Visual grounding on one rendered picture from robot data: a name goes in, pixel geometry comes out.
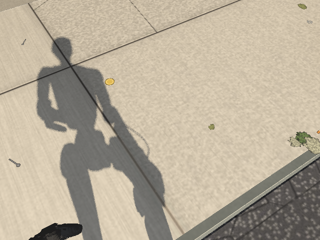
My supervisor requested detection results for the left robot hand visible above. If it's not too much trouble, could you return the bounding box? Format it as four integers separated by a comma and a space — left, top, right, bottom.
29, 223, 83, 240

